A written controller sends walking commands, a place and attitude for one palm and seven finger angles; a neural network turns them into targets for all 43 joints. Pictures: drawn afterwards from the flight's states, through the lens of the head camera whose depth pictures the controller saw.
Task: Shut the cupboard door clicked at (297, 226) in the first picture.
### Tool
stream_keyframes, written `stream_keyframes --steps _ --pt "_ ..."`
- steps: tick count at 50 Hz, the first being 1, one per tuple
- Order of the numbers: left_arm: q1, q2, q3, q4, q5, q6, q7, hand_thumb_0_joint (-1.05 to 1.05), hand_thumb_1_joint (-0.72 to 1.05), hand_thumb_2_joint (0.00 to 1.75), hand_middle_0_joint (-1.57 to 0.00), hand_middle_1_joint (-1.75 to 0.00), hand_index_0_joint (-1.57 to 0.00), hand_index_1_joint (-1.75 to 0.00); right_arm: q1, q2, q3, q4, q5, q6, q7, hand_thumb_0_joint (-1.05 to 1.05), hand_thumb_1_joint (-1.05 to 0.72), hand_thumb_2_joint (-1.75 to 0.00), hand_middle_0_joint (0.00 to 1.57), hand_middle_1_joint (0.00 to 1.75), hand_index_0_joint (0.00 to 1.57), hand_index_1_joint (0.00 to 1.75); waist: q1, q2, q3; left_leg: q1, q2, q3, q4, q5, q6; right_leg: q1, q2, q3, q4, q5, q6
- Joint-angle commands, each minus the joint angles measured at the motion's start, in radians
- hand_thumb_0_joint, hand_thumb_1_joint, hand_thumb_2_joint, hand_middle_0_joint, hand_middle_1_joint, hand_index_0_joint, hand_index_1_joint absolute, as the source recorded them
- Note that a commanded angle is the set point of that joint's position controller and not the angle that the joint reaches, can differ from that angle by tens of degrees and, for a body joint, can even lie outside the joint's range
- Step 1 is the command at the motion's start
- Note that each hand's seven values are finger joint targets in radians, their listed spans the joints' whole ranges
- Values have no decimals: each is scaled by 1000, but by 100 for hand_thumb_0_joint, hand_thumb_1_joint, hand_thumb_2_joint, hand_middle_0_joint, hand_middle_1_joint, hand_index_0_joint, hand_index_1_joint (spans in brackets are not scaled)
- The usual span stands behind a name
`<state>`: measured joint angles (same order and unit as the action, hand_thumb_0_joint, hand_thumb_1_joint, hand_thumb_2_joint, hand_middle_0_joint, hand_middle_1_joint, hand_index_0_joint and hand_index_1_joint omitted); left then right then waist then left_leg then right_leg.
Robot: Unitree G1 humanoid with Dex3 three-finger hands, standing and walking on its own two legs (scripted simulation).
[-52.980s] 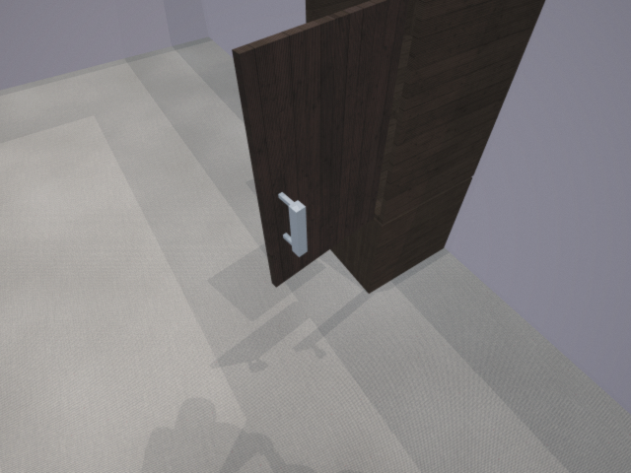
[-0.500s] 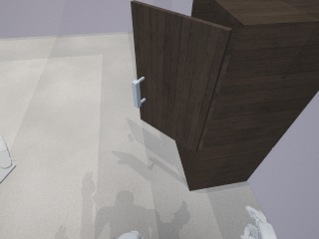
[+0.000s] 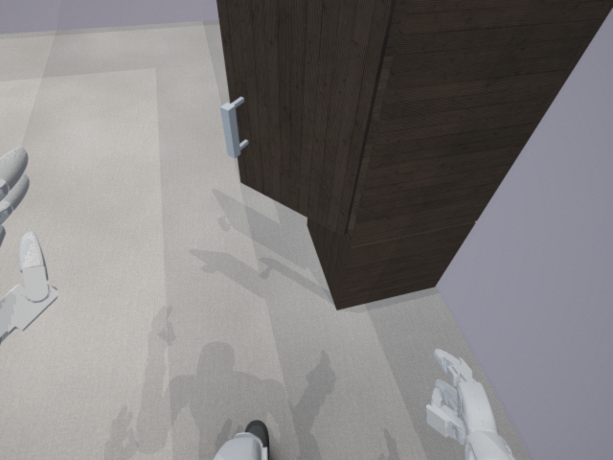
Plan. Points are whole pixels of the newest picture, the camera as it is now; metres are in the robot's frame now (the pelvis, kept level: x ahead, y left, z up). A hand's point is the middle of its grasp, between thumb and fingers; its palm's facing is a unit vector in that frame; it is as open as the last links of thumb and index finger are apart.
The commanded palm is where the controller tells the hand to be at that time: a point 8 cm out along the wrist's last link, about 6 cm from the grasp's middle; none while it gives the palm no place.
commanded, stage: stop stepping back and stand still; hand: left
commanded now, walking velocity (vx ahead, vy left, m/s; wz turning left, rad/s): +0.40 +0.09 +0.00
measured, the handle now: (236, 127) +0.83 +0.23 -0.10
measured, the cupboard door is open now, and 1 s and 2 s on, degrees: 42 42 42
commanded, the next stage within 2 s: let the arm hang, fingers relaxed in 0.94 s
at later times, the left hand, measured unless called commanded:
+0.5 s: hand out of the picture +0.15 +0.26 +0.20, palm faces +0.31 -0.80 -0.51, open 7.5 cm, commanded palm +0.09 +0.33 +0.19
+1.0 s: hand out of the picture +0.19 +0.31 +0.21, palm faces +0.39 -0.77 -0.51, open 7.5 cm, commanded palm +0.12 +0.36 +0.19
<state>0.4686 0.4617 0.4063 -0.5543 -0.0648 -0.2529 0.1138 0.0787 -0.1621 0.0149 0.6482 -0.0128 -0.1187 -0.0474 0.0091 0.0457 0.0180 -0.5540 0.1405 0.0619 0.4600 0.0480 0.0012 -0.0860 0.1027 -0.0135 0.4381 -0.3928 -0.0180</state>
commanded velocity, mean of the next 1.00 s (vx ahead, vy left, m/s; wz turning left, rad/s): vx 0.05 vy -0.06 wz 0.00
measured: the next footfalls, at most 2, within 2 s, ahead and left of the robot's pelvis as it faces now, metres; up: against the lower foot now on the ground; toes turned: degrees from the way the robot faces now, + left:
left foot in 0.24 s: +0.17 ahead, +0.12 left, +0.00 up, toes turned +3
right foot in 0.48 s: -0.02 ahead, -0.03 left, +0.00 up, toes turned -3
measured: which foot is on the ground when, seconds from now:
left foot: down 0.00-0.16, up 0.18-0.22, down 0.24-0.48, up 0.50-0.72, down 0.74-1.00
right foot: down 0.00-0.30, up 0.32-0.46, down 0.48-1.00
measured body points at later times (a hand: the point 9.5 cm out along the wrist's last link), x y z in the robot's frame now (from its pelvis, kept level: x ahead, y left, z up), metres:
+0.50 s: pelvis -0.06 +0.03 +0.01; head -0.03 +0.05 +0.46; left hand +0.13 +0.31 +0.23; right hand +0.10 -0.18 -0.07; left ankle +0.11 +0.12 -0.71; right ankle -0.10 -0.03 -0.72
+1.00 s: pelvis -0.02 +0.06 +0.01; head +0.02 +0.07 +0.46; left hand +0.17 +0.35 +0.23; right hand +0.17 -0.16 -0.06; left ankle -0.01 +0.21 -0.72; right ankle -0.06 -0.02 -0.72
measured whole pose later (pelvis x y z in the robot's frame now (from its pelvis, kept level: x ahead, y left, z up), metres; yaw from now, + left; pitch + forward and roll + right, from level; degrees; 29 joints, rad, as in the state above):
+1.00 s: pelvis -0.02 +0.06 +0.01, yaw +1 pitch +1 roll +0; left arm 0.55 0.50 0.49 -0.65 -0.06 -0.19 0.17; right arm 0.17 -0.15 0.02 0.54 0.00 -0.14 -0.03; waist -0.02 -0.04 0.06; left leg -0.29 0.11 0.08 0.55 -0.27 -0.05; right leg -0.19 0.04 -0.08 0.51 -0.35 -0.05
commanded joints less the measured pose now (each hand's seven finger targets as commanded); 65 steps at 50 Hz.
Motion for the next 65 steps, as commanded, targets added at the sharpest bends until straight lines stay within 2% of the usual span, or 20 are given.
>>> stream_keyframes --steps 1,4,8,11,16,21,24,26,31,35,38,41,43,47,51,52,55,60,63,65 --pt "210 298 322 -122 -30 -36 33 0 90 90 -20 -30 -20 -30 -18 -145 -53 -208 36 -10 -39 0 -90 -90 20 30 20 30 -9 -122 -266 377 -104 9 142 -155 8 -176 -241 40 -12 723 56" --pt "169 211 238 -62 -37 12 37 0 90 90 -20 -30 -20 -30 11 -154 -33 -192 17 30 -54 0 -90 -90 20 30 20 30 -37 25 -104 371 -76 -51 63 -212 1 -325 -185 52 -124 112 -1" --pt "-48 165 102 60 -1 7 56 0 90 90 -20 -30 -20 -30 52 -186 -57 -153 18 15 -70 0 -90 -90 20 30 20 30 -57 -164 202 360 -104 -86 369 -332 -30 -685 -308 181 -329 -406 -96" --pt "-258 148 29 35 23 1 56 0 90 90 -20 -30 -20 -30 56 -197 -52 -132 17 -14 -77 0 -90 -90 20 30 20 30 -71 -122 259 350 -75 -103 212 -321 -8 -631 -244 66 -217 -274 -58" --pt "-275 203 118 -197 21 -50 63 0 90 90 -20 -30 -20 -30 57 -220 -60 -150 3 -87 -71 0 -90 -90 20 30 20 30 -19 359 68 117 77 -494 -470 -969 -33 -150 34 -16 288 -179 -3" --pt "220 238 257 -343 -25 -33 44 0 90 90 -20 -30 -20 -30 100 -147 -74 -199 -13 -99 -4 0 -90 -90 20 30 20 30 31 267 -353 274 -30 -129 -275 -550 -88 122 36 -100 71 -128 -36" --pt "271 228 274 -321 -31 7 51 0 90 90 -20 -30 -20 -30 98 -129 -66 -173 0 -11 1 0 -90 -90 20 30 20 30 -12 -171 -218 147 -154 -8 362 -392 -54 -153 -370 330 -254 -164 -135" --pt "182 203 282 -153 -37 26 68 0 90 90 -20 -30 -20 -30 119 -146 -59 -125 -4 16 -10 0 -90 -90 20 30 20 30 -27 -158 -117 -74 -139 -77 590 -402 -48 -201 -473 412 -326 -271 -196" --pt "-70 95 96 225 -9 70 69 0 90 90 -20 -30 -20 -30 42 -161 -27 -138 34 20 -47 0 -90 -90 20 30 20 30 -36 -151 111 23 -77 -35 327 -380 -3 -292 -328 170 -233 -143 -111" --pt "-198 27 -36 189 19 73 67 0 90 90 -20 -30 -20 -30 55 -173 -38 -115 20 -14 -57 0 -90 -90 20 30 20 30 -5 -232 55 255 -113 45 59 -278 34 -184 -248 76 -107 307 -29" --pt "-250 88 -20 -127 25 41 70 0 90 90 -20 -30 -20 -30 69 -195 -61 -159 24 -41 -59 0 -90 -90 20 30 20 30 -14 -71 -111 546 21 -92 25 205 92 -210 -175 -7 177 623 82" --pt "-216 239 139 -411 26 15 80 0 90 90 -20 -30 -20 -30 106 -160 -55 -171 11 -73 -33 0 -90 -90 20 30 20 30 -13 224 -195 678 91 -183 19 687 104 -343 -96 -53 316 130 48" --pt "-111 202 151 -407 19 18 77 0 90 90 -20 -30 -20 -30 84 -156 -66 -173 8 -84 -11 0 -90 -90 20 30 20 30 0 227 -151 543 130 -187 -42 482 101 -262 -101 -25 262 -39 31" --pt "141 194 247 -287 -1 15 83 0 90 90 -20 -30 -20 -30 96 -152 -65 -203 22 -57 5 0 -90 -90 20 30 20 30 -13 267 -176 447 69 -49 29 315 21 -72 -90 -65 -32 226 23" --pt "274 109 206 -45 -15 32 71 0 90 90 -20 -30 -20 -30 125 -138 -67 -200 36 1 12 0 -90 -90 20 30 20 30 -37 -130 -259 202 -59 32 210 -73 -34 145 -267 125 31 1011 -37" --pt "34 -2 -287 578 94 190 -73 0 90 90 -20 -30 -20 -30 -74 -285 -69 -85 50 -37 59 0 -90 -90 20 30 20 30 -34 -142 -161 53 -9 -58 296 -249 -15 86 -407 110 161 1254 -82" --pt "-41 -31 -288 656 90 244 -126 0 90 90 -20 -30 -20 -30 67 -253 -71 -28 15 25 48 0 -90 -90 20 30 20 30 -27 -153 -148 168 -59 -47 231 -226 -7 -100 -301 47 170 903 -75" --pt "-149 -8 -311 917 107 243 -116 0 90 90 -20 -30 -20 -30 44 -250 -60 -35 -13 98 38 0 -90 -90 20 30 20 30 5 -477 -55 130 -119 -50 266 -385 13 -80 -309 54 100 872 -99" --pt "-191 -12 -328 1060 106 256 -97 0 90 90 -20 -30 -20 -30 82 -235 -59 30 -22 121 34 0 -90 -90 20 30 20 30 -8 -346 -37 209 -111 -52 180 -261 12 -92 -302 53 110 771 -87" --pt "-198 -52 -345 1140 94 267 -92 0 90 90 -20 -30 -20 -30 132 -231 -53 104 -24 119 37 0 -90 -90 20 30 20 30 -21 -64 -61 357 -54 -97 90 110 20 -161 -236 12 148 462 -33"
